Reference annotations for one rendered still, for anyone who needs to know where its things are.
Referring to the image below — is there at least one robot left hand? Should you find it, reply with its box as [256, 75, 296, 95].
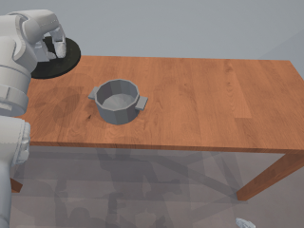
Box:
[19, 9, 67, 63]

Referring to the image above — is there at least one robot right hand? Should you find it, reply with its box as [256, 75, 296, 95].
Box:
[236, 218, 256, 228]

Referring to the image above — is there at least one left robot forearm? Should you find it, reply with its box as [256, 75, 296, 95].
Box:
[0, 11, 42, 117]

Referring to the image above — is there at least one robot left upper arm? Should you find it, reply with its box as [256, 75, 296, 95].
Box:
[0, 115, 30, 228]

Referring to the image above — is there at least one pot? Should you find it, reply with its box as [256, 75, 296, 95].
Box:
[87, 78, 148, 125]

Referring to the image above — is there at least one lid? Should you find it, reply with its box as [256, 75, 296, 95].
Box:
[30, 36, 82, 80]

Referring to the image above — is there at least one table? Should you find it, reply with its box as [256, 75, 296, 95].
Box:
[9, 55, 304, 201]

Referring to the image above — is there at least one knob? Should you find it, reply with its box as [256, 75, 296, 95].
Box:
[43, 38, 58, 57]

